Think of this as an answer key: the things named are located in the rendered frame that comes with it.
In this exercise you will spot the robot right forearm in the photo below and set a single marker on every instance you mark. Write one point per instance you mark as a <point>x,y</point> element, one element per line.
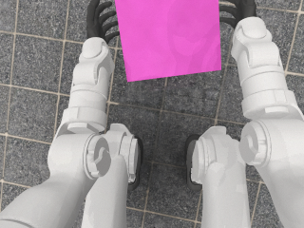
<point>261,74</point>

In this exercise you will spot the left robot hand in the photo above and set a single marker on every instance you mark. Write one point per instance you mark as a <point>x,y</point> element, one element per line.
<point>94,22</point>

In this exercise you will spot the left robot thigh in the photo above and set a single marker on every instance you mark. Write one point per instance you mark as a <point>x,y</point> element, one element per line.
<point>105,203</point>

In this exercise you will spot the carton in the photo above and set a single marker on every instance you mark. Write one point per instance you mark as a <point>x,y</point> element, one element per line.
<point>166,38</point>

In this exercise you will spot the right robot thigh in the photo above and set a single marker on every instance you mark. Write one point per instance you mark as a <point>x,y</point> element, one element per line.
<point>225,202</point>

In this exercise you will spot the robot right upper arm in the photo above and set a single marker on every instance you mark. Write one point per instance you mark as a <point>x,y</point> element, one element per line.
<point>275,147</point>

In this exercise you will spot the robot left upper arm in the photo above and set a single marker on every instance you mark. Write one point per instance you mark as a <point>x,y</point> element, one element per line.
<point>75,162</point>

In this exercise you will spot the robot thigh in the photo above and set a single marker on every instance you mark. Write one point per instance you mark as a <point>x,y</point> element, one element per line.
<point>105,203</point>
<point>225,202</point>

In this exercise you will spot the right robot hand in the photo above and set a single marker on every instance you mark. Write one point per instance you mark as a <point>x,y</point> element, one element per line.
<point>244,9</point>

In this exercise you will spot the robot left forearm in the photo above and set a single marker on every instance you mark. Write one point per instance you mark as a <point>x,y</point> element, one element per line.
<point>85,113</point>

